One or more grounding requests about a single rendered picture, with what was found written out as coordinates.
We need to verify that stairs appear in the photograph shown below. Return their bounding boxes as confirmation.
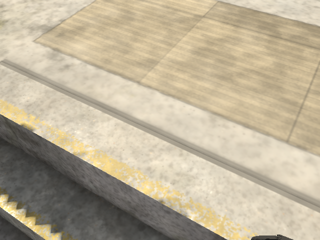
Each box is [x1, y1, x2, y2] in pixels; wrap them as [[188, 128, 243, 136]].
[[0, 114, 227, 240]]

